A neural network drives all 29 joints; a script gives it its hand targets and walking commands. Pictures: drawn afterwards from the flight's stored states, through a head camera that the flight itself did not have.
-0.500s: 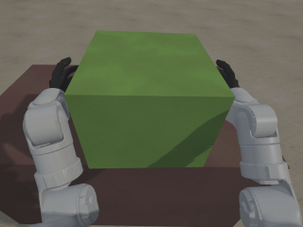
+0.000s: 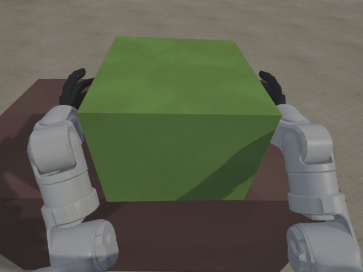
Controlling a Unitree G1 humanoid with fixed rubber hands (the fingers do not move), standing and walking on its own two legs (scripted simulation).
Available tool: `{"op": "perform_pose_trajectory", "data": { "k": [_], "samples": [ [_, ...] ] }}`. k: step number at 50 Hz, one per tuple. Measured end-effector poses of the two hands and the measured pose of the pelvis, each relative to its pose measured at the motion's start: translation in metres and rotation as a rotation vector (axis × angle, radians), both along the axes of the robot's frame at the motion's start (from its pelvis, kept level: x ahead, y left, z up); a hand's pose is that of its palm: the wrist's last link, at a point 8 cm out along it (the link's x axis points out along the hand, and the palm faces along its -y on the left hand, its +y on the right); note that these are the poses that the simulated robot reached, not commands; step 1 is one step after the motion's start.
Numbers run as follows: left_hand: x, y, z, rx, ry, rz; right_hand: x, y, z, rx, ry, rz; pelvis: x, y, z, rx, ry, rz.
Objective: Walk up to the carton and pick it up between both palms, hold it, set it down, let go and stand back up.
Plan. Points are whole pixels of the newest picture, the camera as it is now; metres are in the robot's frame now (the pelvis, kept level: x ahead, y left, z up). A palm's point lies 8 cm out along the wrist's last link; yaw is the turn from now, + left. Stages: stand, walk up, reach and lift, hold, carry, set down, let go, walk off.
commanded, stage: hold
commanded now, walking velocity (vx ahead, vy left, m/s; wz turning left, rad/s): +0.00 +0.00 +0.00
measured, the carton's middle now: (176, 113) +0.40 +0.02 +0.20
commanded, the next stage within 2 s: none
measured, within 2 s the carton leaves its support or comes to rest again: neither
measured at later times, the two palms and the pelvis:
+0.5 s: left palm (72, 110) +0.34 +0.20 +0.25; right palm (271, 108) +0.35 -0.17 +0.24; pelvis +0.00 +0.00 +0.00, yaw +0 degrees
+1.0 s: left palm (75, 101) +0.35 +0.20 +0.26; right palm (270, 96) +0.38 -0.17 +0.25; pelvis +0.00 -0.01 +0.00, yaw +4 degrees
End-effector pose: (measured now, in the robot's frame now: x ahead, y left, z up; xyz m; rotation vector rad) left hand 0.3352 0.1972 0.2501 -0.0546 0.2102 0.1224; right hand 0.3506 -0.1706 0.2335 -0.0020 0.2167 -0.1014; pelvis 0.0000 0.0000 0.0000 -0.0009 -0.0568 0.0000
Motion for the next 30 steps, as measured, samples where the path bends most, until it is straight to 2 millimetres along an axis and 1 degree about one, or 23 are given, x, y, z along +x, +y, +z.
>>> {"op": "perform_pose_trajectory", "data": {
  "k": [30],
  "samples": [
    [0.001,0.0029,0.0041,0.001,-0.009,0.003,0.0027,0.0029,0.005,0.004,-0.009,0.002,0.0008,0.0009,0.0,0.0,0.0,0.001]
  ]
}}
